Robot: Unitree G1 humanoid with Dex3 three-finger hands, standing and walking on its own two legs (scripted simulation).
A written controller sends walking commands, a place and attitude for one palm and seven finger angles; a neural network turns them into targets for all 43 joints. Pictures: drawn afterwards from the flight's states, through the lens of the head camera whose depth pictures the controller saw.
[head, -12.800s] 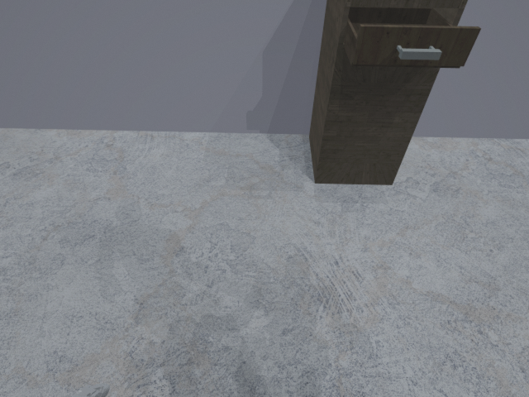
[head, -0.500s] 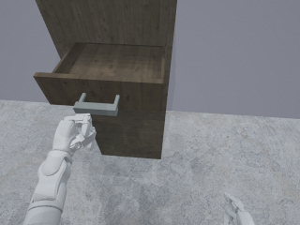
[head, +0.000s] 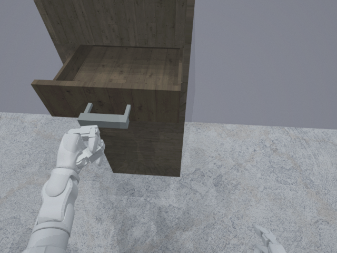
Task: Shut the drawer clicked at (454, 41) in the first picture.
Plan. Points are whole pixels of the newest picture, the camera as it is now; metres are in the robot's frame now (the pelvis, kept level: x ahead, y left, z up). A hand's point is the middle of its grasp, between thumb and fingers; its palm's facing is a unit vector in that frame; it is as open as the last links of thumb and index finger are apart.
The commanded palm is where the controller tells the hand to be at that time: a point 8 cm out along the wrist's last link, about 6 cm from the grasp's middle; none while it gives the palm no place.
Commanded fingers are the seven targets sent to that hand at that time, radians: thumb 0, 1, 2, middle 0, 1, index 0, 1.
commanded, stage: bring the fist close to the handle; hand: left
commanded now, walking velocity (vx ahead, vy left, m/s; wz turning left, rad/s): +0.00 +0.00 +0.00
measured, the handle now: (106, 114) +0.44 +0.19 +0.08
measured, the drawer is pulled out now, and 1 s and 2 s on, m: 0.20 0.16 0.03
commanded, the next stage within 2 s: push the drawer shut in 0.04 s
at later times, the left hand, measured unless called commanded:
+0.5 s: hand (105, 139) +0.36 +0.17 +0.08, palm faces -0.03 -1.00 -0.03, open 3.1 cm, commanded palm +0.34 +0.23 +0.08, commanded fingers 0.00 0.90 0.90 -1.40 -1.60 -1.40 -1.60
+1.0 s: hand (108, 127) +0.40 +0.17 +0.07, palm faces -0.04 -1.00 -0.04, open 2.8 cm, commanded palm +0.41 +0.21 +0.08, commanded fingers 0.00 0.90 0.90 -1.40 -1.60 -1.40 -1.60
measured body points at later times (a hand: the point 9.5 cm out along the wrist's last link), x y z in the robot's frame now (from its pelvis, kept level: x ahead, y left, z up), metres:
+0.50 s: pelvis -0.01 +0.00 +0.00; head +0.03 -0.01 +0.45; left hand +0.35 +0.23 +0.08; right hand +0.12 -0.25 -0.11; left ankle -0.03 +0.10 -0.72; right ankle +0.02 -0.10 -0.72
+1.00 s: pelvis -0.04 +0.00 -0.01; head +0.03 +0.00 +0.43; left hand +0.40 +0.23 +0.08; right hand +0.05 -0.25 -0.13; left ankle -0.03 +0.10 -0.72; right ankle +0.02 -0.10 -0.72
